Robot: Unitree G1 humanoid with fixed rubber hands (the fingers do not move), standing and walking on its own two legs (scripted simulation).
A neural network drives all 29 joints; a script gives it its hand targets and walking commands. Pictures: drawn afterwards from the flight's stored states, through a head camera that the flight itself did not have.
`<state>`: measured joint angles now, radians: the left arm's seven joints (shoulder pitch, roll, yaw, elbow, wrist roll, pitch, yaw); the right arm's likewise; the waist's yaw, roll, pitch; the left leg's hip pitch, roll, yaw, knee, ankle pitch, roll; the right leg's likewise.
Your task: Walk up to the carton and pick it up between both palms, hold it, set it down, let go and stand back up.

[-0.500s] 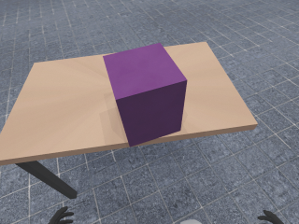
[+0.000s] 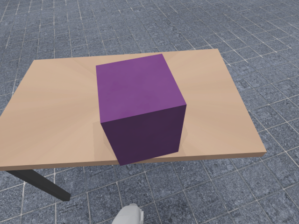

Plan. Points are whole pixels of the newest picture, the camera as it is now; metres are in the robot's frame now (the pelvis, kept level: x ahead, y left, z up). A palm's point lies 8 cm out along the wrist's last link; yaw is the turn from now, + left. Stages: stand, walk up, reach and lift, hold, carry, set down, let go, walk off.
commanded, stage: walk up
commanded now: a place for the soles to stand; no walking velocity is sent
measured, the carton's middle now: (140, 112) +0.42 +0.06 +0.02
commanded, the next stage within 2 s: reach and lift in 1.28 s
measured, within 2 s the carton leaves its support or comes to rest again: neither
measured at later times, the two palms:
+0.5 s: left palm out of the picture +0.11 +0.33 -0.10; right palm (250, 200) +0.19 -0.25 -0.10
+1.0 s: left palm out of the picture +0.08 +0.32 -0.11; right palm out of the picture +0.12 -0.26 -0.11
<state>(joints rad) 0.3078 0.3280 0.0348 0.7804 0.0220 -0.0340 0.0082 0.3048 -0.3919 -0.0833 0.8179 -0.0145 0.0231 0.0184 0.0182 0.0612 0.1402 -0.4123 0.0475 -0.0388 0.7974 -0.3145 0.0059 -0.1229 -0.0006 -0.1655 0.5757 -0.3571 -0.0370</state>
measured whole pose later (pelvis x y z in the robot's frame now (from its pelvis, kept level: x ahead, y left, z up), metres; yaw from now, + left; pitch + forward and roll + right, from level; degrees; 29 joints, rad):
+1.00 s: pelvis +0.04 +0.03 +0.01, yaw +5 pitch -3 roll -1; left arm 0.12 0.33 0.04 1.09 -0.01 0.00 0.00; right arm 0.09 -0.33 -0.02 1.12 0.02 0.00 -0.01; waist -0.01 0.00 0.12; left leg -0.26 -0.03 -0.05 0.43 -0.12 0.02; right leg -0.01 -0.06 -0.16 0.38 -0.32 0.03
